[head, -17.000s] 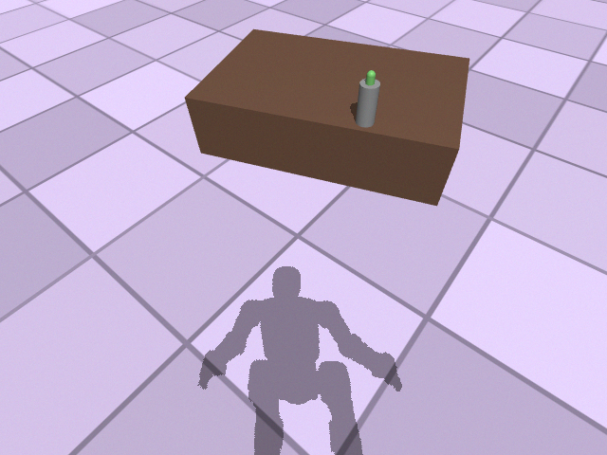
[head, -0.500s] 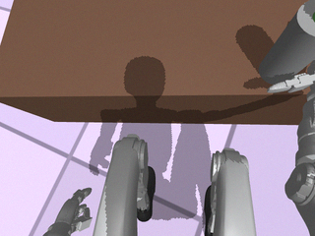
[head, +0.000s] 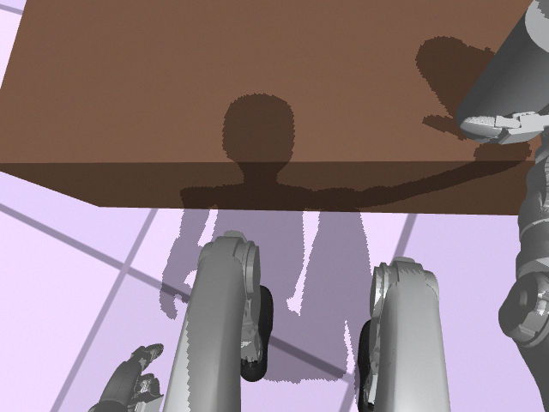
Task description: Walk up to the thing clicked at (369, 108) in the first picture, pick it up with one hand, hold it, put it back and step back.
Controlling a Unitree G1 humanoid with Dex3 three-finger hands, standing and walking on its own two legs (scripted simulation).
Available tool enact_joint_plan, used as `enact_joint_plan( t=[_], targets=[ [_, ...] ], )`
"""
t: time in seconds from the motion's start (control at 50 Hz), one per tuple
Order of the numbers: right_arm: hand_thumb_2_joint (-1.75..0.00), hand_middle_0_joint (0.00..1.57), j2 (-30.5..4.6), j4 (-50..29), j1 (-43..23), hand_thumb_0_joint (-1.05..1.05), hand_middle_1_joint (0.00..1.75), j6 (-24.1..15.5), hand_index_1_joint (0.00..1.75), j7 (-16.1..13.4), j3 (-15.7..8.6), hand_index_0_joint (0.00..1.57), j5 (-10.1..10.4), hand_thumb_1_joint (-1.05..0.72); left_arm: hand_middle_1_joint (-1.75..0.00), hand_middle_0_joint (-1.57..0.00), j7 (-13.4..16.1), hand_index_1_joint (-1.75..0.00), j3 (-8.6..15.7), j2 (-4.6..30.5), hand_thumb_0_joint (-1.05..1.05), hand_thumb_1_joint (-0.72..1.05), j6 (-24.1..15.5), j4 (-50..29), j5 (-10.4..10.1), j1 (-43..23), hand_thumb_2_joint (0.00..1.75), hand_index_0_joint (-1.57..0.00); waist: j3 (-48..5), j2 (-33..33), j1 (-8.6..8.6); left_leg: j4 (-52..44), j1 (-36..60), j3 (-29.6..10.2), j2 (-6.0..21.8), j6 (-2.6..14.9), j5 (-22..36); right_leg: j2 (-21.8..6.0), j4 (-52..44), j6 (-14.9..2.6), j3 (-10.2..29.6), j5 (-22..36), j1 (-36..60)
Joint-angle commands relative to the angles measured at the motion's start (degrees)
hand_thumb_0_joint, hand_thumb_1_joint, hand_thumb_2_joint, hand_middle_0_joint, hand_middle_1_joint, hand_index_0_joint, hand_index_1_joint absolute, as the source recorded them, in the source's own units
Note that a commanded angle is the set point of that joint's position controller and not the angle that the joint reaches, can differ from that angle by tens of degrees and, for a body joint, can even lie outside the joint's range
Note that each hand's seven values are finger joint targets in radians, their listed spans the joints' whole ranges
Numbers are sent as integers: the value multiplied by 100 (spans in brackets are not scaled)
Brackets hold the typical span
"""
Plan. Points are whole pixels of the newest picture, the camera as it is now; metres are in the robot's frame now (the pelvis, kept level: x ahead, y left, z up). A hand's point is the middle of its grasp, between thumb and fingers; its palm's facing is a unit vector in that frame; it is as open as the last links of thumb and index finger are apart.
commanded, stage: close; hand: right
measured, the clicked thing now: (533, 65) +0.53 -0.22 +0.04
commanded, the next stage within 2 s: settle in 0.16 s
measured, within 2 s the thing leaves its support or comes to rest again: leaves its support in 0.64 s
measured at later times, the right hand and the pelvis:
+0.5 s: hand (517, 90) +0.52 -0.22 +0.00, palm faces +0.17 +0.98 -0.03, open 10.9 cm; pelvis +0.00 +0.00 +0.01, yaw +0 degrees
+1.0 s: hand (539, 55) +0.52 -0.21 +0.07, palm faces +0.17 +0.99 -0.04, open 10.9 cm; pelvis +0.01 +0.00 +0.07, yaw +0 degrees
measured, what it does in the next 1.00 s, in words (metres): rises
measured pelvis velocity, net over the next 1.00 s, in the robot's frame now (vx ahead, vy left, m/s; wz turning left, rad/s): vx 0.01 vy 0.00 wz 0.00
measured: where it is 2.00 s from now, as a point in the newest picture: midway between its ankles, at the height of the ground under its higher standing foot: (312, 368)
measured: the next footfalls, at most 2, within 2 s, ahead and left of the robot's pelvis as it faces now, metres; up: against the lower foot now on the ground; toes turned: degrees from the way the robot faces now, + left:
none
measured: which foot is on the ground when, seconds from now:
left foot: down 0.00-1.00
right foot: down 0.00-1.00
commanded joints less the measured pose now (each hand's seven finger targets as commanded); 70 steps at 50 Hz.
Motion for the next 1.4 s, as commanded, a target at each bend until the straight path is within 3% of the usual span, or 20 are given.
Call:
enact_joint_plan(
  t=[0.0, 0.12, 0.16, 0.24, 0.34, 0.38, 0.4, 0.44, 0.48, 0.52, 0.56, 0.62, 0.66, 0.7, 0.8, 0.84, 0.92, 1.0, 1.32, 1.38],
  targets=[
    [-71, 110, -1424, -1105, -2260, 0, 93, -389, 93, -79, -111, 109, 50, 1, -30, -20, 104, -30, 447, 1209, 0, 89, -88, -252, 0, 999, 90, -20, -3696, -935, 106, -1105, 2451, 251, -257, 343, 425, 27, -1837, -150, -194, 577, 2093],
    [-93, 122, -1296, -1092, -2071, 0, 114, -440, 114, -96, -108, 123, 97, -9, -30, -20, 104, -30, 436, 1210, 0, 89, -105, -255, 9, 1026, 90, -20, -3758, -899, 89, -1125, 2545, 259, -259, 343, 507, 33, -1819, -153, -212, 673, 2129],
    [-96, 124, -1058, -1219, -2072, 0, 116, -438, 116, -62, 63, 125, 121, -9, -30, -20, 111, -30, 454, 1227, 0, 90, -102, -227, 9, 1014, 89, -21, -3739, -1048, 141, -1056, 2409, 284, -244, 359, 678, 29, -1814, -120, -181, 887, 2330],
    [-102, 127, -1108, -1137, -1832, 0, 122, -452, 122, -60, -5, 129, 137, -10, -30, -20, 101, -30, 458, 1227, 0, 89, -116, -264, -20, 1008, 90, -20, -3657, -926, 89, -1069, 2471, 284, -239, 350, 553, 33, -1877, -134, -158, 726, 2155],
    [-132, 130, -1086, -1334, -1856, 0, 143, -429, 143, -60, 72, 134, 143, -20, -31, -22, 104, -31, 483, 1206, 0, 88, -103, -281, -31, 1012, 91, -21, -3948, -915, 95, -1137, 2725, 260, -231, 346, 709, 28, -1858, -130, -210, 934, 2339],
    [-134, 132, -1268, -1973, -2206, 0, 145, -477, 146, -74, 24, 136, 147, -25, -31, -22, 111, -31, 488, 1194, 0, 88, -91, -294, -38, 1014, 91, -21, -4260, -1105, 20, -1147, 2873, 230, -218, 350, 864, 34, -1876, -119, -225, 1120, 2533],
    [-131, 133, -1297, -1719, -2016, 0, 144, -414, 145, -98, 12, 137, 106, -19, -31, -21, 120, -31, 489, 1174, 0, 89, -86, -298, -40, 1039, 91, -21, -4288, -979, 41, -1223, 3055, 209, -218, 335, 940, 30, -1840, -136, -266, 1186, 2530],
    [-129, 131, -1462, -2571, -2517, 0, 143, -456, 143, -115, -27, 136, 130, -12, -30, -21, 131, -31, 527, 1180, 0, 88, -70, -327, -49, 1000, 91, -21, -4658, -1296, -46, -1234, 3141, 183, -206, 357, 921, 29, -1961, -112, -246, 1202, 2753],
    [-127, 131, -1265, -2433, -2237, 0, 142, -353, 142, -160, -2, 136, 137, -12, -31, -21, 150, -31, 536, 1154, 0, 88, -76, -292, -61, 993, 92, -21, -4696, -1301, -14, -1263, 3105, 234, -214, 359, 1069, 19, -2022, -79, -213, 1432, 3131],
    [-126, 132, -1537, -2921, -2461, 0, 141, -350, 141, -212, -176, 136, 174, -12, -30, -21, 171, -31, 565, 1166, 0, 87, -64, -228, -68, 1035, 92, -20, -4931, -1432, -80, -1316, 3259, 219, -215, 369, 1182, 19, -2104, -61, -188, 1609, 3350],
    [-125, 131, -1464, -3318, -2547, 0, 140, -310, 140, -252, -92, 136, 249, -11, -30, -21, 209, -31, 560, 1097, 0, 88, -72, -246, -88, 992, 92, -20, -5023, -1380, -85, -1447, 3500, 185, -215, 365, 1310, 3, -2163, -68, -220, 1732, 3499],
    [-126, 132, -1465, -3616, -2404, 0, 141, -231, 141, -333, -155, 137, 392, -11, -30, -21, 289, -31, 643, 1140, 0, 87, -148, -132, -124, 987, 92, -20, -5079, -1273, -48, -1635, 3640, 151, -225, 344, 1359, -8, -2244, -87, -210, 1767, 3729],
    [-125, 132, -1378, -3204, -2137, 0, 141, -142, 141, -395, -116, 137, 408, -12, -30, -20, 342, -31, 737, 1193, 0, 88, -177, -5, -114, 957, 92, -20, -4549, -1134, 29, -1827, 3575, 113, -253, 328, 1193, -14, -2301, -120, -237, 1527, 3496],
    [-125, 130, -1523, -4082, -2710, 0, 140, -279, 140, -448, -37, 135, 442, -10, -30, -20, 358, -31, 565, 936, 0, 87, -236, -131, -143, 864, 92, -20, -4746, -1190, -65, -1922, 3750, 68, -251, 335, 1231, -23, -2419, -131, -253, 1496, 3561],
    [-126, 129, -1244, -3212, -2256, 0, 140, -207, 141, -467, 76, 135, 414, -9, -30, -20, 428, -31, 663, 1036, 0, 87, -308, 32, -126, 906, 92, -20, -4261, -1140, 46, -2108, 3513, 117, -295, 355, 1000, -41, -2682, -110, -164, 1324, 3678],
    [-128, 129, -1509, -3775, -2578, 0, 142, -291, 143, -475, 40, 135, 382, -6, -30, -20, 430, -30, 529, 908, 0, 88, -329, -142, -129, 861, 92, -20, -4625, -1324, -83, -2136, 3666, 107, -292, 371, 1092, -52, -2791, -92, -166, 1432, 3954],
    [-127, 127, -1157, -2947, -2104, 0, 141, -182, 141, -417, 55, 133, 418, -5, -30, -20, 418, -30, 556, 938, 0, 88, -369, -160, -157, 876, 91, -20, -4358, -1123, -40, -2221, 3797, 129, -295, 365, 1278, -54, -2865, -86, -163, 1668, 3963],
    [-130, 129, -1254, -2809, -1986, 0, 143, -168, 143, -397, -12, 135, 353, -10, -30, -20, 393, -30, 552, 949, 0, 89, -343, -194, -159, 930, 91, -20, -4363, -1158, -137, -2321, 3899, 147, -303, 381, 1264, -58, -3031, -74, -139, 1720, 4079],
    [-131, 125, -1383, -3455, -2172, 0, 142, -328, 142, -462, -4, 130, 418, -15, -30, -20, 415, -30, 537, 844, 0, 89, -414, -163, -149, 932, 90, -20, -4611, -1252, -137, -2758, 4399, 95, -346, 366, 1415, -91, -3351, -85, -141, 1892, 4640],
    [-132, 124, -1202, -3330, -2108, 0, 142, -328, 142, -486, 78, 129, 429, -14, -30, -20, 430, -30, 531, 799, 0, 90, -421, -159, -150, 931, 90, -20, -4523, -1128, -83, -2870, 4535, 86, -355, 348, 1389, -97, -3409, -101, -166, 1777, 4604]
  ],
)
